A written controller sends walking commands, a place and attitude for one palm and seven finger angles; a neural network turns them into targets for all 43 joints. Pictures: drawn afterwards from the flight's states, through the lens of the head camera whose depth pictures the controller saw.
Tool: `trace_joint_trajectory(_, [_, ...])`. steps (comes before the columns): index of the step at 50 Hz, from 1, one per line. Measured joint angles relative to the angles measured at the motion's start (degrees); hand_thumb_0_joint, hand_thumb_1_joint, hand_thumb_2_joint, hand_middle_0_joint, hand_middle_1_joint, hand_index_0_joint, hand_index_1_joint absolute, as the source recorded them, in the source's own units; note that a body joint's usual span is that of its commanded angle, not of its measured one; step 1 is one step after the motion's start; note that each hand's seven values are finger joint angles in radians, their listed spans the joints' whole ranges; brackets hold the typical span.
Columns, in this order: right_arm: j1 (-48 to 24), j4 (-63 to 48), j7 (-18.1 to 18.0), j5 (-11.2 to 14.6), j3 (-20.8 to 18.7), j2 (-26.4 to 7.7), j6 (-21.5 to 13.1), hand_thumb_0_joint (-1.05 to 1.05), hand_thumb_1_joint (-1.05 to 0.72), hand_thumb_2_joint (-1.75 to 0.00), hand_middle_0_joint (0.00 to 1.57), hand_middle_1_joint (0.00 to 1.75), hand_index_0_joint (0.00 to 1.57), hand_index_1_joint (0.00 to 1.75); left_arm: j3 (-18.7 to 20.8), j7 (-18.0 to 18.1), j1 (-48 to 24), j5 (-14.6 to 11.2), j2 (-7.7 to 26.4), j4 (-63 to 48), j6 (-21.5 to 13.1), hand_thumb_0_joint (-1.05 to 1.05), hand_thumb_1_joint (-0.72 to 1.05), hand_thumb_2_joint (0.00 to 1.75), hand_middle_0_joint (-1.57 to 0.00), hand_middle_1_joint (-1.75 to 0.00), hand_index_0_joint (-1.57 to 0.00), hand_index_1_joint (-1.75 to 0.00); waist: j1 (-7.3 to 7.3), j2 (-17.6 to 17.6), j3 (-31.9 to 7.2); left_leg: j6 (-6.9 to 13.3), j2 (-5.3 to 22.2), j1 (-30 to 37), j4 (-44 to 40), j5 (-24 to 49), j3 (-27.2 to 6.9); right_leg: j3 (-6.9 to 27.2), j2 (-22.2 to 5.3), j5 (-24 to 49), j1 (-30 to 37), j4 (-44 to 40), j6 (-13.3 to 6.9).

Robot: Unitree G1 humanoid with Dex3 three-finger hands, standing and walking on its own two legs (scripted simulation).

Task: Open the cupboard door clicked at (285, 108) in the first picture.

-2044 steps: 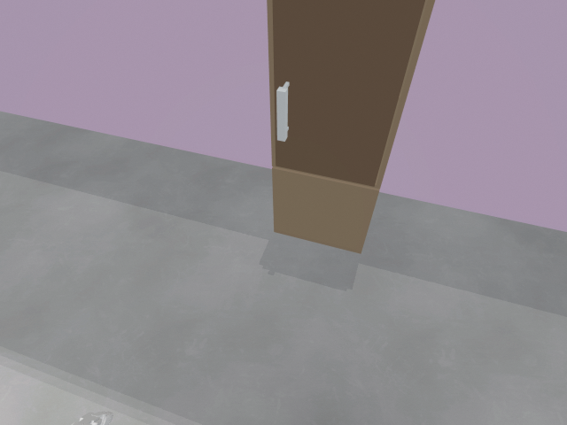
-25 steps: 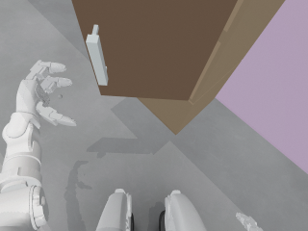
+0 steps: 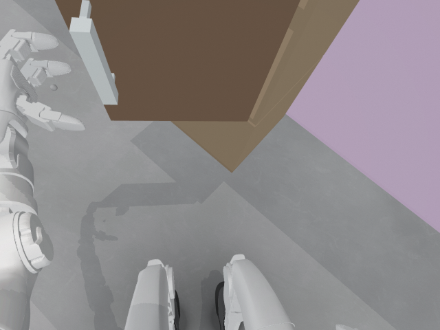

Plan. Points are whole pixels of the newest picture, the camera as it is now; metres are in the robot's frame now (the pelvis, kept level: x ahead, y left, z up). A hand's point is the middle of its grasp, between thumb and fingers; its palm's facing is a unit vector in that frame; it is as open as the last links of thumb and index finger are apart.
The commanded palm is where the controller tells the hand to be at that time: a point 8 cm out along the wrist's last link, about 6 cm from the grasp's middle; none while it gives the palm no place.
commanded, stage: move the hooked fingers beside the handle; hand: left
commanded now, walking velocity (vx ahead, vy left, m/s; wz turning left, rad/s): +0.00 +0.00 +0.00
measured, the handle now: (99, 58) +0.57 +0.18 +0.05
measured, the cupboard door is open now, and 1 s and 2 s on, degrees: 45 45 45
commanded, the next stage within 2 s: slide the fingers in behind the handle in 0.86 s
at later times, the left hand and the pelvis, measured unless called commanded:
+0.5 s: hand (56, 81) +0.52 +0.24 +0.05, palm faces +0.00 -1.00 -0.03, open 13.9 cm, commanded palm +0.51 +0.26 +0.05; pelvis +0.00 +0.01 +0.00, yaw +0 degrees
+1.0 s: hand (61, 82) +0.52 +0.23 +0.05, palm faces +0.00 -1.00 -0.04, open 13.9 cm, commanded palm +0.51 +0.26 +0.05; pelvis +0.01 +0.01 +0.00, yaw +0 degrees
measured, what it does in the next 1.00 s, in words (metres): stands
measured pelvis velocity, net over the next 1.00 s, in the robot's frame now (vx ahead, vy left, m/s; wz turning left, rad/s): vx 0.01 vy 0.01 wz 0.00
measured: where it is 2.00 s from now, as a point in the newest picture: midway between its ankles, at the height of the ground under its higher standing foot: (199, 329)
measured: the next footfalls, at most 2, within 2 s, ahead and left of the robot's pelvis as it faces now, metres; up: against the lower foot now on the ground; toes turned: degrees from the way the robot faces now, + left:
none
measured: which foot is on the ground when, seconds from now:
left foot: down 0.00-1.00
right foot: down 0.00-1.00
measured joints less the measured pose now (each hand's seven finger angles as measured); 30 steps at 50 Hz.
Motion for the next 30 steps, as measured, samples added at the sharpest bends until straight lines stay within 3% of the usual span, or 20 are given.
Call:
trace_joint_trajectory(10, [1.2,-0.4,0.7,-0.4,0.3,0.1,1.4,0.01,-0.91,-0.9,0.2,0.3,0.21,0.3,0.6,0.8,-2.8,1.3,1.5,0.6,1.0,-0.01,-0.49,0.3,-0.3,-1.2,-0.3,-1.2,-1.14,0.4,0.3,0.2,0.3,-1.5,0.5,-0.1,0.0,0.0,0.3,0.3,-1.4,0.0,0.2])
trace_joint_trajectory(18, [1.4,-0.5,1.0,-0.3,0.5,0.5,1.7,0.01,-0.91,-0.9,0.2,0.3,0.21,0.3,1.1,1.3,-0.7,1.2,0.9,-0.5,0.4,-0.01,-0.49,0.3,-0.3,-1.2,-0.3,-1.2,-0.81,0.4,0.4,0.5,0.3,-1.0,0.1,-0.1,0.3,0.3,0.4,0.4,-0.9,-0.5,0.5])
trace_joint_trajectory(30, [0.0,-0.3,1.1,-0.6,0.3,0.5,1.9,0.01,-0.91,-0.9,0.2,0.3,0.21,0.3,-2.1,2.9,-2.7,1.6,-1.2,1.1,0.5,-0.01,-0.5,0.3,-0.3,-1.2,-0.3,-1.2,-0.45,0.4,-0.1,0.6,-0.3,-0.5,-0.3,-0.1,-0.2,-0.1,-0.2,0.2,0.0,-1.1,0.7])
